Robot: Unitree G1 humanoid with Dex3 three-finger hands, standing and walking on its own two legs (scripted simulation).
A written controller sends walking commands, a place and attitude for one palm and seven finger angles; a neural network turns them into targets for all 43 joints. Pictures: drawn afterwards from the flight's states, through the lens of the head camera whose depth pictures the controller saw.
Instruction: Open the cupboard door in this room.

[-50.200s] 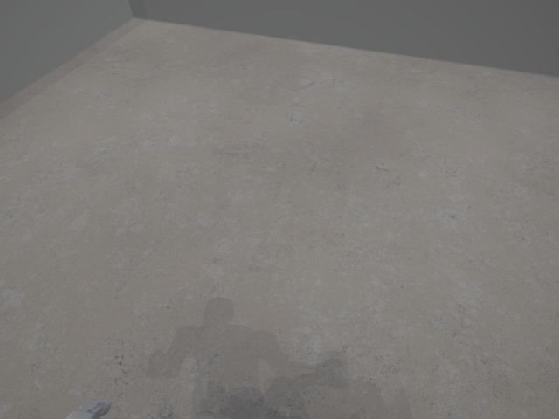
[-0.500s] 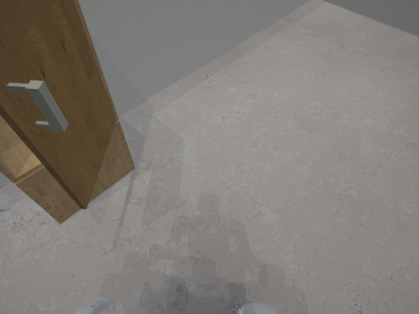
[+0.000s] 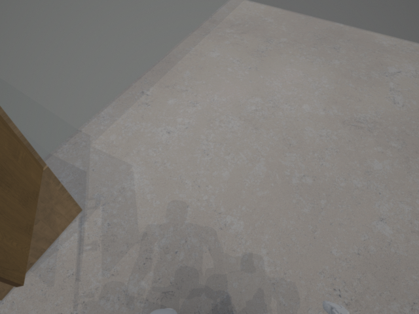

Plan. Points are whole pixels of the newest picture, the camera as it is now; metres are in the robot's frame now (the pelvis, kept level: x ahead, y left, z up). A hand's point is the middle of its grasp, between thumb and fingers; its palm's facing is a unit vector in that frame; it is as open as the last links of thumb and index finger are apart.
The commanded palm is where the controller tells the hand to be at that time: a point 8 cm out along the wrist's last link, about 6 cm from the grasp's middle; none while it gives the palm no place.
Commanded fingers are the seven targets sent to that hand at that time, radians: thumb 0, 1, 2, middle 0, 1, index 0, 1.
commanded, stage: walk to a spot facing it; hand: left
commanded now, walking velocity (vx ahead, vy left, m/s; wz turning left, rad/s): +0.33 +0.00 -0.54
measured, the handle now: out of the picture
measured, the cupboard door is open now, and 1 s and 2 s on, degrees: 41 41 41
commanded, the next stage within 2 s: turn to face it in 1.44 s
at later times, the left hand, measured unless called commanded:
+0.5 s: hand (202, 197) +0.42 +0.05 -0.15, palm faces -0.32 -0.92 -0.21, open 7.3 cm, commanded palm none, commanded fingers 0.00 0.90 0.90 -0.20 -0.30 -0.20 -0.30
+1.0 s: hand (199, 188) +0.46 +0.06 -0.18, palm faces -0.25 -0.96 -0.16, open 7.3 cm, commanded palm none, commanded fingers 0.00 0.90 0.90 -0.20 -0.30 -0.20 -0.30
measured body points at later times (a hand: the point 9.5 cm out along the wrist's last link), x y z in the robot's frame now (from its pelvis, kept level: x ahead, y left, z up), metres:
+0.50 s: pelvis +0.19 -0.07 -0.01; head +0.25 -0.10 +0.44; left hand +0.43 +0.10 -0.13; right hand +0.01 -0.24 -0.15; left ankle +0.08 +0.10 -0.65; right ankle +0.23 -0.16 -0.73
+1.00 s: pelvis +0.43 -0.11 +0.00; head +0.47 -0.11 +0.45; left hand +0.48 +0.12 -0.16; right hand +0.46 -0.37 -0.13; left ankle +0.50 -0.04 -0.73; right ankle +0.30 -0.18 -0.64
